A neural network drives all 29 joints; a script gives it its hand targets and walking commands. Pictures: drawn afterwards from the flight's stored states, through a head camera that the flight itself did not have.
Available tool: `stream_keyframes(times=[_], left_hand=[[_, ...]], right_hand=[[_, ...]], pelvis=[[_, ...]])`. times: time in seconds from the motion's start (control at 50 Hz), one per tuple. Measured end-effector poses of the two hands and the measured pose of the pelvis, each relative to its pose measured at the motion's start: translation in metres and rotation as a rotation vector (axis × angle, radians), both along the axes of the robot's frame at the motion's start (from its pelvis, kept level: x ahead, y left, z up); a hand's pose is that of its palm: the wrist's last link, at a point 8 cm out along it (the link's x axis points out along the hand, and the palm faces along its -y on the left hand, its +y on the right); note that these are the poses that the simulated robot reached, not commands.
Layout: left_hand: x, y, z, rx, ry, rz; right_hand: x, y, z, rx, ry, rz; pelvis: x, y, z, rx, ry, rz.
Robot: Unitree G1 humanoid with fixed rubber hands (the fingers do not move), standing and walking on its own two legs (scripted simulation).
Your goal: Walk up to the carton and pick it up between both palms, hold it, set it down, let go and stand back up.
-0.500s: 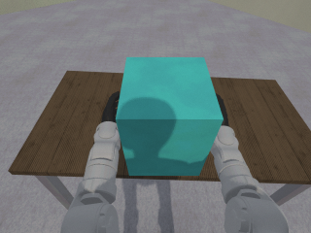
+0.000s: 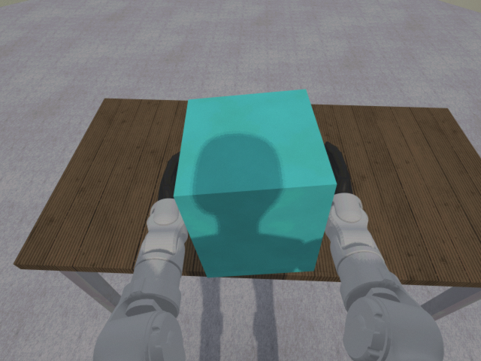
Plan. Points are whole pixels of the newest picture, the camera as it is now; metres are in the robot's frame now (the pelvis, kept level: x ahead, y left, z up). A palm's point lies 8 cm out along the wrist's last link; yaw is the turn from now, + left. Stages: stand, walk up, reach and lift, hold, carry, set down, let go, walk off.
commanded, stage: set down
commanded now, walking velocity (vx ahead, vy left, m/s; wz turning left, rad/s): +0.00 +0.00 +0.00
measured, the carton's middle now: (253, 188) +0.41 +0.03 +0.06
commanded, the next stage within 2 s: none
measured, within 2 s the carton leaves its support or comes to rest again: rests again in 1.52 s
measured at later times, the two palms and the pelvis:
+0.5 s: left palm (174, 207) +0.38 +0.17 +0.02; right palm (333, 198) +0.41 -0.12 +0.04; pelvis -0.01 +0.01 +0.00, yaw +0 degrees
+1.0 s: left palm (176, 210) +0.38 +0.17 +0.02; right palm (335, 203) +0.41 -0.12 +0.03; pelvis -0.01 +0.00 +0.00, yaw -1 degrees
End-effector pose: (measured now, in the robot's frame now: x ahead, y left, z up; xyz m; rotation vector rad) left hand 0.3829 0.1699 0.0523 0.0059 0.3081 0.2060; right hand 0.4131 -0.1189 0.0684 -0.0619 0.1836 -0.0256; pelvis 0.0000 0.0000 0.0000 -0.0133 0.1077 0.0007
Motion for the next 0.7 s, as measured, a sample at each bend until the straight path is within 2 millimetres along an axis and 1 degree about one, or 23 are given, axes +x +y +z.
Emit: stream_keyframes(times=[0.1,0.2,0.38,0.56,0.7], left_hand=[[0.003,-0.001,-0.009,0.001,0.012,0.004],[0.006,-0.001,-0.016,0.003,-0.002,0.000],[0.002,0.000,-0.031,0.002,0.003,-0.006],[-0.001,0.000,-0.031,0.012,-0.008,-0.009],[-0.004,-0.001,-0.030,0.019,-0.001,0.003]], right_hand=[[0.004,-0.001,-0.009,-0.004,0.012,0.004],[0.006,-0.001,-0.012,-0.018,-0.003,0.002],[0.001,0.001,-0.024,-0.023,0.005,-0.003],[-0.004,0.000,-0.028,-0.008,-0.005,-0.008],[-0.003,-0.001,-0.030,0.001,0.005,0.002]], pelvis=[[0.002,0.001,-0.001,-0.001,0.033,-0.005],[0.002,0.002,-0.001,-0.001,0.054,-0.002],[-0.001,0.005,-0.003,-0.003,0.090,-0.003],[-0.008,0.008,-0.004,-0.005,0.112,-0.010],[-0.011,0.006,-0.004,-0.001,0.127,-0.022]])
